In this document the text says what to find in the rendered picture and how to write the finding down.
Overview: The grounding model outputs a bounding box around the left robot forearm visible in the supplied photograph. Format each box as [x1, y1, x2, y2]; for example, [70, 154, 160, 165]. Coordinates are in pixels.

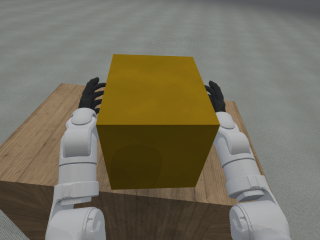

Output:
[45, 107, 99, 240]

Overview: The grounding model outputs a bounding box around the right robot forearm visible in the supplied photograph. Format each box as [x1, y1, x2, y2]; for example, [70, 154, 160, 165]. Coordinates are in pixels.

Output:
[213, 111, 291, 237]

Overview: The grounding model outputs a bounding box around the robot left hand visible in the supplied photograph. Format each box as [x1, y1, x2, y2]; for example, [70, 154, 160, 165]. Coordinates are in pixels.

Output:
[78, 77, 106, 114]

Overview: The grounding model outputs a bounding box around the pedestal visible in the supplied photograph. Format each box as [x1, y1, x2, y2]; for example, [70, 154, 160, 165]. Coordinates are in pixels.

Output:
[0, 83, 272, 240]

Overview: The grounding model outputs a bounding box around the robot right hand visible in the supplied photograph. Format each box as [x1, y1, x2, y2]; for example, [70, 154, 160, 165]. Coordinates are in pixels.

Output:
[204, 80, 226, 113]

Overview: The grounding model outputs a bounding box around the robot left upper arm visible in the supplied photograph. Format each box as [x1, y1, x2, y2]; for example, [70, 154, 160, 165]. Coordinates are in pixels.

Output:
[46, 207, 106, 240]

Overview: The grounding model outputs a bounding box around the carton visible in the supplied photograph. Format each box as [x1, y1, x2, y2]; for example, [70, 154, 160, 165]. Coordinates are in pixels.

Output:
[96, 54, 220, 190]

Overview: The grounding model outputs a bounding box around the robot right upper arm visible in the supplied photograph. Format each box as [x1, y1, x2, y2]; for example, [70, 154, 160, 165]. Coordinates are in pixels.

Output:
[229, 200, 291, 240]

